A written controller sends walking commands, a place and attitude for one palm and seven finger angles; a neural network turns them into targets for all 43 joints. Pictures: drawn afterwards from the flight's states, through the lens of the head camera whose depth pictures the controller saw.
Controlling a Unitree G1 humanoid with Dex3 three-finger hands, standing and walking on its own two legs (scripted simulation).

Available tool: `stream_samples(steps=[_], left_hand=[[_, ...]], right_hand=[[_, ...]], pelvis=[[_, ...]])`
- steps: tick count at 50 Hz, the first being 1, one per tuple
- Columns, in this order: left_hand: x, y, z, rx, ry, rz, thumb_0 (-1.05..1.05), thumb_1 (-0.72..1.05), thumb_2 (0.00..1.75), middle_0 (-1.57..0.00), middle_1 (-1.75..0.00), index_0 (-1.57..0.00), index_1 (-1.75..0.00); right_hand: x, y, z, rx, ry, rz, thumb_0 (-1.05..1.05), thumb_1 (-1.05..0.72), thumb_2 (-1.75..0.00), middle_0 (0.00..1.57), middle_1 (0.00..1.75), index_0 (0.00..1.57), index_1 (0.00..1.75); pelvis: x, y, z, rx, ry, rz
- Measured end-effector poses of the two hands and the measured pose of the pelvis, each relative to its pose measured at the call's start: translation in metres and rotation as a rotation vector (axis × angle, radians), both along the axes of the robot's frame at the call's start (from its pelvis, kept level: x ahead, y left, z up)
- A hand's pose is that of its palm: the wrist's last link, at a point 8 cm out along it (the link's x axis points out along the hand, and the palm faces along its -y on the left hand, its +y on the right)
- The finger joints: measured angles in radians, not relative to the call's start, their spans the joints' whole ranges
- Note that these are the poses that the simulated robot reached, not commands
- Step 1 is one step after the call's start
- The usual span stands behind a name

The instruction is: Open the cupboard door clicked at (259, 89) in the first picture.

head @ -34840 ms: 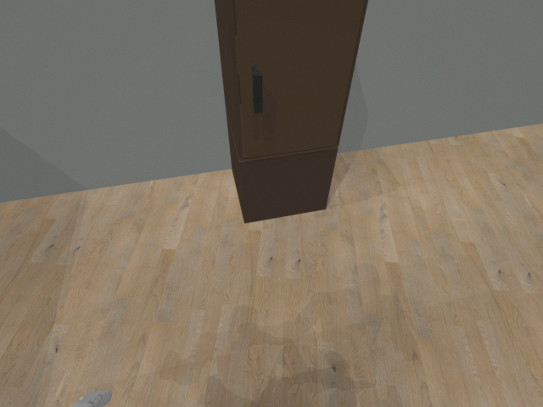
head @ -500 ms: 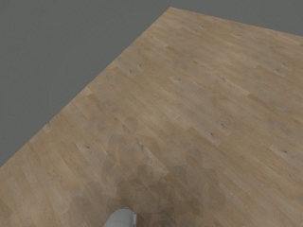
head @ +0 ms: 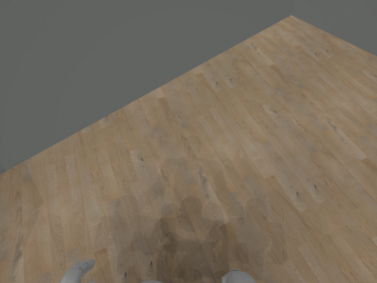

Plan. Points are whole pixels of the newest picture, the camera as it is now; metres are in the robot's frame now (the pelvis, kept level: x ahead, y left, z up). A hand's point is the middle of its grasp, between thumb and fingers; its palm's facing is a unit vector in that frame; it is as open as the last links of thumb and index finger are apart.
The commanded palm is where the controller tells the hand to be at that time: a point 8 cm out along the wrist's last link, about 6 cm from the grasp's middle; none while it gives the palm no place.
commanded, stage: turn to face it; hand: left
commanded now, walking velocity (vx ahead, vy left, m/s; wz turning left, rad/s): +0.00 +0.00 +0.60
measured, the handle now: out of the picture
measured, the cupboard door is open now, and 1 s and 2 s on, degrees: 47 47 47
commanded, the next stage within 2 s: none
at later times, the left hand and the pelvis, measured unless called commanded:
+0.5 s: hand out of the picture +0.00 +0.17 -0.18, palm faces +0.35 -0.90 -0.24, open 7.3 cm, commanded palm none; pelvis +0.03 -0.04 -0.02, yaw +20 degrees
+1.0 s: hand out of the picture +0.04 +0.14 -0.15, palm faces +0.56 -0.77 -0.30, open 7.4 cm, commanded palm none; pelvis +0.08 -0.08 +0.00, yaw +36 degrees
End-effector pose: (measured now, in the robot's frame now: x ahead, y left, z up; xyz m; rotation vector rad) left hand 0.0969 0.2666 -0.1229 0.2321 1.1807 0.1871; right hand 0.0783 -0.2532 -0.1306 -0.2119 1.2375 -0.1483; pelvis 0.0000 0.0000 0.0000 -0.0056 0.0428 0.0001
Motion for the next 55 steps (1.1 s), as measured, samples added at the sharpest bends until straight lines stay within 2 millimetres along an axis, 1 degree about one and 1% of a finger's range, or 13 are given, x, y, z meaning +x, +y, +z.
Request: stream_samples(steps=[6, 10, 14, 17, 20, 25, 28, 34, 40, 44, 47, 51, 55], left_hand=[[0.007, -0.031, 0.006, 0.041, -0.064, 0.019, 0.01, 0.91, 0.9, -0.2, -0.3, -0.2, -0.3], [-0.011, -0.051, 0.013, 0.037, -0.042, 0.068, 0.01, 0.9, 0.9, -0.2, -0.3, -0.2, -0.3], [-0.034, -0.067, 0.012, 0.005, -0.001, 0.134, 0.01, 0.9, 0.9, -0.2, -0.3, -0.21, -0.3], [-0.052, -0.073, 0.007, -0.018, 0.019, 0.197, 0.01, 0.9, 0.9, -0.2, -0.3, -0.21, -0.3], [-0.074, -0.07, -0.002, -0.03, 0.038, 0.265, 0.0, 0.91, 0.9, -0.2, -0.3, -0.21, -0.3], [-0.115, -0.054, -0.028, -0.051, 0.086, 0.373, 0.0, 0.91, 0.9, -0.2, -0.3, -0.21, -0.3], [-0.128, -0.044, -0.034, -0.048, 0.125, 0.42, 0.01, 0.91, 0.9, -0.2, -0.3, -0.21, -0.3], [-0.114, -0.034, -0.015, -0.028, 0.052, 0.469, 0.01, 0.91, 0.9, -0.2, -0.3, -0.2, -0.3], [-0.09, -0.041, 0.001, 0.004, -0.021, 0.492, 0.01, 0.91, 0.9, -0.2, -0.3, -0.2, -0.3], [-0.078, -0.057, 0.004, 0.036, -0.056, 0.514, 0.01, 0.91, 0.9, -0.2, -0.3, -0.2, -0.3], [-0.079, -0.076, 0.007, 0.05, -0.057, 0.542, 0.01, 0.9, 0.9, -0.2, -0.3, -0.2, -0.3], [-0.092, -0.104, 0.012, 0.021, -0.013, 0.608, 0.01, 0.9, 0.9, -0.2, -0.3, -0.2, -0.3], [-0.107, -0.129, 0.008, -0.023, 0.022, 0.68, 0.01, 0.9, 0.9, -0.2, -0.3, -0.21, -0.3]], right_hand=[[-0.001, -0.033, -0.027, 0.032, 0.053, 0.002, 0.0, -0.9, -0.9, 0.21, 0.3, 0.21, 0.3], [0.015, -0.046, -0.025, 0.033, 0.072, 0.039, 0.01, -0.91, -0.9, 0.2, 0.3, 0.2, 0.3], [0.04, -0.048, -0.015, 0.037, 0.066, 0.097, 0.01, -0.91, -0.9, 0.2, 0.3, 0.2, 0.3], [0.065, -0.042, -0.01, 0.034, 0.051, 0.164, 0.01, -0.91, -0.9, 0.2, 0.3, 0.2, 0.3], [0.095, -0.029, -0.007, 0.025, 0.023, 0.243, 0.01, -0.91, -0.9, 0.2, 0.3, 0.2, 0.3], [0.147, 0.005, -0.005, 0.001, -0.082, 0.366, 0.01, -0.91, -0.9, 0.2, 0.3, 0.2, 0.3], [0.162, 0.02, 0.001, -0.007, -0.134, 0.415, 0.0, -0.91, -0.9, 0.2, 0.3, 0.2, 0.3], [0.162, 0.025, 0.009, -0.021, -0.097, 0.469, 0.0, -0.91, -0.9, 0.2, 0.3, 0.2, 0.3], [0.161, 0.015, 0.0, 0.004, -0.025, 0.498, 0.0, -0.9, -0.9, 0.2, 0.3, 0.21, 0.3], [0.171, 0.0, -0.017, 0.026, 0.017, 0.51, 0.0, -0.9, -0.9, 0.21, 0.3, 0.21, 0.3], [0.184, -0.008, -0.026, 0.029, 0.043, 0.527, 0.0, -0.9, -0.9, 0.21, 0.3, 0.21, 0.3], [0.206, -0.007, -0.019, 0.027, 0.061, 0.572, 0.01, -0.91, -0.9, 0.2, 0.3, 0.2, 0.3], [0.228, 0.005, -0.01, 0.022, 0.058, 0.635, 0.01, -0.91, -0.9, 0.2, 0.3, 0.2, 0.3]], pelvis=[[0.006, -0.032, -0.012, 0.019, 0.007, 0.066], [0.011, -0.041, -0.004, 0.041, -0.008, 0.126], [0.017, -0.05, 0.003, 0.063, -0.013, 0.183], [0.021, -0.053, 0.004, 0.068, -0.015, 0.23], [0.023, -0.052, 0.001, 0.062, -0.019, 0.275], [0.028, -0.039, -0.017, 0.039, -0.022, 0.343], [0.027, -0.036, -0.019, 0.038, -0.026, 0.374], [0.032, -0.039, -0.005, 0.011, -0.023, 0.437], [0.044, -0.054, -0.002, 0.003, -0.01, 0.499], [0.059, -0.072, -0.009, 0.018, 0.005, 0.549], [0.067, -0.081, -0.01, 0.023, 0.0, 0.595], [0.078, -0.086, -0.001, 0.046, 0.003, 0.647], [0.087, -0.088, 0.005, 0.06, 0.007, 0.705]])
